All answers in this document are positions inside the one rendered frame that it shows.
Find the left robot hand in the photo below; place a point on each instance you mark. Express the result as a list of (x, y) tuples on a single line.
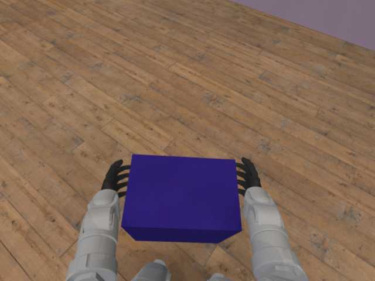
[(112, 177)]

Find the right robot hand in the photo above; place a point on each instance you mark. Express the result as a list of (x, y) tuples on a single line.
[(251, 176)]

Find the robot left thigh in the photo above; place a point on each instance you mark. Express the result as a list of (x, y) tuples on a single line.
[(153, 272)]

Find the carton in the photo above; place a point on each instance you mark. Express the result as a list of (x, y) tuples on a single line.
[(181, 199)]

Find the robot right forearm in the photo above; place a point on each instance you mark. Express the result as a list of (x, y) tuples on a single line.
[(272, 253)]

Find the robot left forearm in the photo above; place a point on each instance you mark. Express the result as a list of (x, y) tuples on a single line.
[(96, 246)]

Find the right robot shin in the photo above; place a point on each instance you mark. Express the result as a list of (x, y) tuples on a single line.
[(217, 275)]

